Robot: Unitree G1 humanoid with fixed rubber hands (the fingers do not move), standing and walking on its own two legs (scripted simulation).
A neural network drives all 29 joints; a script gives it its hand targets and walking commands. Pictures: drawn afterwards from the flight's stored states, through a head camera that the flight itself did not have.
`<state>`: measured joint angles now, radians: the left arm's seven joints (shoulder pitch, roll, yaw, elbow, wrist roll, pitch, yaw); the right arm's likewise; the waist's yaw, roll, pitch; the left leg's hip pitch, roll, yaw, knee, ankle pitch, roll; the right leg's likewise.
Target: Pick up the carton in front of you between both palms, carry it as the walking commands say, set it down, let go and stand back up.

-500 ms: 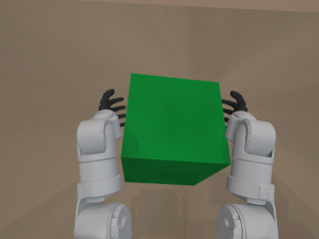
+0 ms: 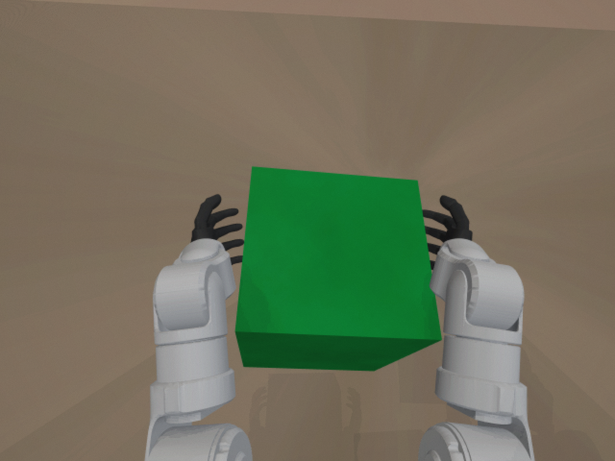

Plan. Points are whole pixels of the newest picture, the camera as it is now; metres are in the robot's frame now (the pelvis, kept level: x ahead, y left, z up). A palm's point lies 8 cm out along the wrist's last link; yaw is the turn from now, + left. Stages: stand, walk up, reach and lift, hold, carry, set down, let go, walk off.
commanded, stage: carry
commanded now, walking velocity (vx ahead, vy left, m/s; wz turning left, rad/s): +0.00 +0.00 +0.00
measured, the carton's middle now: (321, 283) +0.35 +0.01 +0.03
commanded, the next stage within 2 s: none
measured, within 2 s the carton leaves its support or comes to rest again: neither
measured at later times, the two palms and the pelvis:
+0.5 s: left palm (196, 310) +0.27 +0.15 +0.10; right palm (455, 306) +0.28 -0.14 +0.10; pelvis -0.05 +0.00 -0.02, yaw +1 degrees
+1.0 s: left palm (197, 292) +0.27 +0.14 +0.13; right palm (471, 287) +0.28 -0.15 +0.13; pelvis -0.05 -0.01 -0.03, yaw +2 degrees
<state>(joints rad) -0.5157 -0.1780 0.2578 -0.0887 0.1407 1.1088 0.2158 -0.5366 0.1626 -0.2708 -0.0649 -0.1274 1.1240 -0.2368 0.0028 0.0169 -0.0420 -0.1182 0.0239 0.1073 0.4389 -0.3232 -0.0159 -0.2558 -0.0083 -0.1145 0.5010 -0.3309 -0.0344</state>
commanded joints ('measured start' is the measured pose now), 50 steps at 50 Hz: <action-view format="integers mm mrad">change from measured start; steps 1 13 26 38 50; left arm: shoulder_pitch -595 -606 -618 -651 -720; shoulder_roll -850 -859 -845 -852 -714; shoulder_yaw -652 -602 -608 -570 -551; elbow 19 93 74 106 37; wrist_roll -302 -269 -285 -266 -318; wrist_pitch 15 5 6 14 66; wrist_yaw -134 -126 -129 -121 -73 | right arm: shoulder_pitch -580 -580 -579 -634 -726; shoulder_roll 837 849 836 861 726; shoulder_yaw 645 598 602 582 570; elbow -11 69 65 93 -1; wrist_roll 298 277 274 281 309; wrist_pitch -2 -2 -5 0 63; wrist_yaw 167 171 159 158 103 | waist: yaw -10 -2 -2 -2 42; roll -16 23 1 -7 -228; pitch -429 -386 -350 -322 -263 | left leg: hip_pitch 116 151 78 19 -328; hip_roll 114 136 123 118 17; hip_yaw -59 -81 -91 -100 18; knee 20 7 -38 -61 218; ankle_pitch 672 546 265 143 -254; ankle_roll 15 37 46 45 40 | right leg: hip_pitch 225 65 86 80 272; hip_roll -123 -109 -116 -120 -241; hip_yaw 80 82 103 108 444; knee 48 99 30 -5 -218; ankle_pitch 761 304 244 190 -340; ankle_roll -41 -41 -35 -34 -152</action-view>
